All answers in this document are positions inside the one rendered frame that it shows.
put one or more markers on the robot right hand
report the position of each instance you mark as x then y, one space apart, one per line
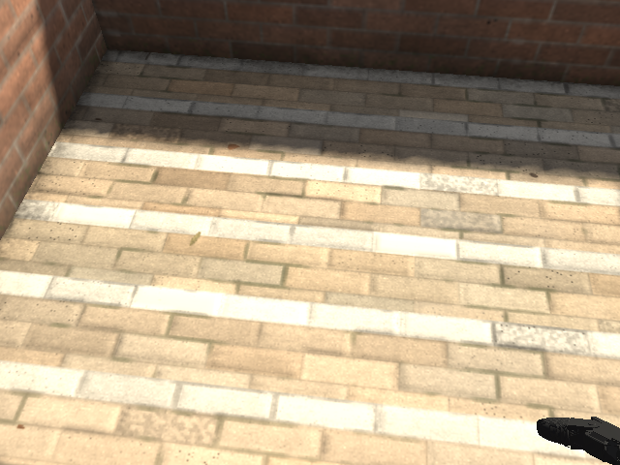
597 437

